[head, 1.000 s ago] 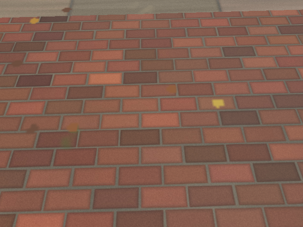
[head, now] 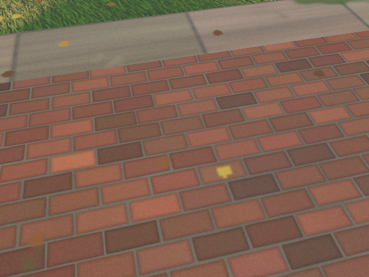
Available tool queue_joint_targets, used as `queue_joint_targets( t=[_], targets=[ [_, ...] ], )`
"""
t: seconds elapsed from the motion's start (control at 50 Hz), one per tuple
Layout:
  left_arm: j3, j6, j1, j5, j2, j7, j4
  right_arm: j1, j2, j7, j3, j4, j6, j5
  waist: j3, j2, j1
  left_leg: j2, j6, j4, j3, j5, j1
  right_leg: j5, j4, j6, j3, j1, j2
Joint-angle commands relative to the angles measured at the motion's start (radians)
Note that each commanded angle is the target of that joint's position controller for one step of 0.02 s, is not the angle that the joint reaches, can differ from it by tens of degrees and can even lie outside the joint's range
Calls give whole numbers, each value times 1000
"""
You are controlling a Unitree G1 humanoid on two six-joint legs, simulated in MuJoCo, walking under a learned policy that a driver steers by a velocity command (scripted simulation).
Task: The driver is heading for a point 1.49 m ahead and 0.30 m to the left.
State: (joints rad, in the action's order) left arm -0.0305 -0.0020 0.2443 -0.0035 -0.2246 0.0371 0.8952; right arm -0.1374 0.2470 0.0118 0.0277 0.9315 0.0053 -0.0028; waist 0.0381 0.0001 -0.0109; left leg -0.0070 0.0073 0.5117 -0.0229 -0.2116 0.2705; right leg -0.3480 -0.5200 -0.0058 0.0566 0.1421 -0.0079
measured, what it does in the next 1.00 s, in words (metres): stands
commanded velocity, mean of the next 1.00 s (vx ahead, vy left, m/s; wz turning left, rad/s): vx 0.00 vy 0.00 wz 0.00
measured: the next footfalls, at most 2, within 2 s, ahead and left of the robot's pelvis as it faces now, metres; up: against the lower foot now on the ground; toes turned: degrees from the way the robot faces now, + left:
right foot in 1.72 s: +0.46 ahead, -0.11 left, +0.00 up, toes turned -2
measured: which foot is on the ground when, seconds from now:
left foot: down 0.00-1.00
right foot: down 0.00-1.00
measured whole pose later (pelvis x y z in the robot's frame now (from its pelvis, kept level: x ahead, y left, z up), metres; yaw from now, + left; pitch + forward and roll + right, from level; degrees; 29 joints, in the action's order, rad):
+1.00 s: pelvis +0.00 +0.00 +0.00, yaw +1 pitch -1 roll +0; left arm -0.01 0.02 0.34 0.00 -0.17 0.05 1.09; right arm -0.18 0.20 0.04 0.03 1.10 -0.02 0.00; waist 0.04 -0.01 -0.01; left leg -0.01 0.01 0.49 -0.04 -0.20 0.27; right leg -0.33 -0.48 -0.01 0.03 0.13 -0.01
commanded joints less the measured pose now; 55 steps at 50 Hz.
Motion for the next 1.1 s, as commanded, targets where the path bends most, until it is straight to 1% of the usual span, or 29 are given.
queue_joint_targets(
  t=[0.02,0.24,0.46,0.7,0.92,1.0,1.02,1.04,1.06,1.08,1.1],
  targets=[
    [-25,11,33,1,-113,3,-14,19,108,10,23,-22,4,2,-42,7,1,37,-31,-48,-37,205,-119,246,104,21,31,88,39],
    [-16,15,51,0,-101,7,67,26,101,20,25,56,-9,4,-20,7,-1,32,-30,-64,-35,170,-124,203,129,16,11,93,28],
    [-5,18,88,0,-81,10,128,10,88,25,23,106,-12,5,0,2,-1,27,-30,-79,-35,122,-113,151,143,14,-4,107,21],
    [3,21,132,2,-57,12,169,-22,71,30,20,134,-13,6,13,1,0,24,-31,-86,-36,102,-104,128,151,13,-14,118,17],
    [6,22,166,3,-41,13,188,-51,58,33,16,144,-13,7,19,2,1,22,-32,-85,-35,107,-101,129,153,13,-19,122,16],
    [8,24,179,2,-35,9,194,-62,54,34,15,147,-19,6,19,3,2,22,-36,-80,-35,116,-100,132,152,14,-22,127,16],
    [11,23,201,3,-23,10,206,-80,41,34,12,157,-20,6,-4,6,4,9,-36,-81,-22,11,-111,31,161,18,-29,120,9],
    [7,20,208,7,-33,12,208,-86,45,35,14,160,-21,9,13,15,6,-11,-38,-64,-4,-140,-87,-111,165,32,-27,137,3],
    [0,18,197,11,-56,16,197,-90,54,36,19,160,-19,14,42,33,8,-32,-46,-35,15,-307,-38,-262,168,58,-6,160,11],
    [-5,20,198,15,-70,18,185,-78,57,34,20,152,-11,14,84,42,16,-36,-53,-13,17,-402,25,-383,189,87,35,185,37],
    [-10,27,217,21,-85,19,181,-54,48,29,18,137,3,16,116,65,30,-34,-57,22,20,-405,80,-449,224,119,102,187,83]
  ],
)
